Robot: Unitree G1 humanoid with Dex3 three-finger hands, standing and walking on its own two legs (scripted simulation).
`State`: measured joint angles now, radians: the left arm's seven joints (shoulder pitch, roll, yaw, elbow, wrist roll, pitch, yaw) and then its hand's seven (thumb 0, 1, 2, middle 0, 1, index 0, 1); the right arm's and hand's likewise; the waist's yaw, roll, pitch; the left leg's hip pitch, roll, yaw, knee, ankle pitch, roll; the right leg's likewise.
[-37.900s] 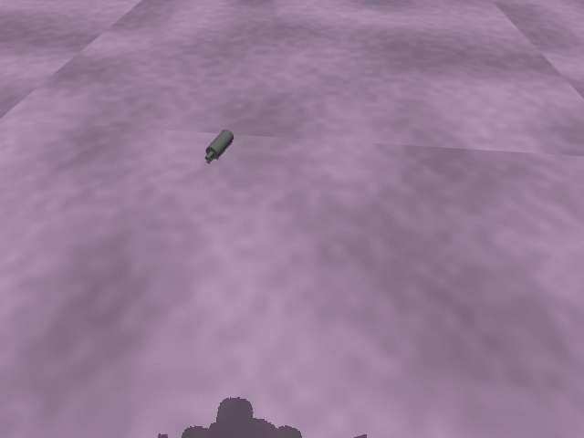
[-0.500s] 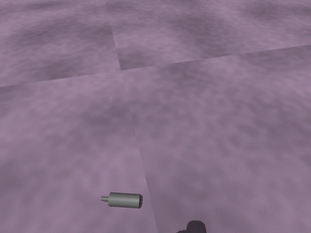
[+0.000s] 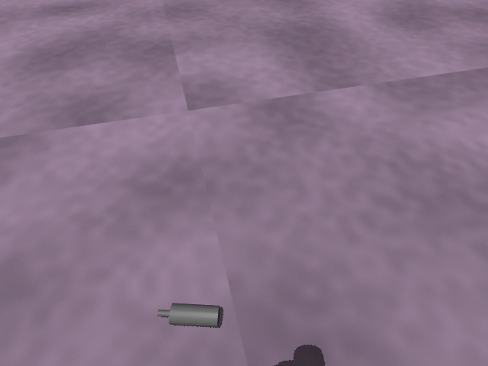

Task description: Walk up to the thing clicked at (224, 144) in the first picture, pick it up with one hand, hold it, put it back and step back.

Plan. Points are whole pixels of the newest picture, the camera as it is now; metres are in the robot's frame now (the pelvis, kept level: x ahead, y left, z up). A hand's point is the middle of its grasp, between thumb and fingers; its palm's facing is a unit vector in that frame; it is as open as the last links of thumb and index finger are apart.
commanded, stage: stand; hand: left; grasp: from above
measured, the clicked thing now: (188, 314) +0.45 +0.22 -0.74
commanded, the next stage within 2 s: step back in 0.06 s
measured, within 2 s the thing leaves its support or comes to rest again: neither
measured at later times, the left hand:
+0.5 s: hand out of the picture +0.09 +0.31 -0.18, palm faces -0.03 -0.93 -0.37, open 7.4 cm
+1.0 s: hand out of the picture -0.02 +0.29 -0.15, palm faces -0.05 -0.91 -0.41, open 7.4 cm
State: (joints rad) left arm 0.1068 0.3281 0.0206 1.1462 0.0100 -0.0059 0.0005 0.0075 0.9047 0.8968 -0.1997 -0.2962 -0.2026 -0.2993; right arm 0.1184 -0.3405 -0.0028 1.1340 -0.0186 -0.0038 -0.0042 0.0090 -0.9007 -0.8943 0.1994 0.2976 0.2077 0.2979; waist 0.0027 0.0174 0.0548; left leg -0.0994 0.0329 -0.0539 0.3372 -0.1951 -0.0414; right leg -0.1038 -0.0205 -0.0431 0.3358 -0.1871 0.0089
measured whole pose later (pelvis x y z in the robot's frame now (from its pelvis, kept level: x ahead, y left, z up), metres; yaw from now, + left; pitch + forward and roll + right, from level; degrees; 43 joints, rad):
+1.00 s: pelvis -0.16 +0.04 -0.02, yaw -3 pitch -2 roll +1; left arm 0.14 0.34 0.06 0.79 0.03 0.03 0.02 0.01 0.90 0.90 -0.20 -0.30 -0.21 -0.30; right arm 0.15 -0.41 -0.04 0.88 0.00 0.05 -0.03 0.01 -0.90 -0.89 0.20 0.30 0.21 0.30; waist 0.01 0.03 0.17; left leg -0.39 -0.10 -0.13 1.03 -0.51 -0.03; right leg -0.30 0.01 0.03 0.59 -0.26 -0.03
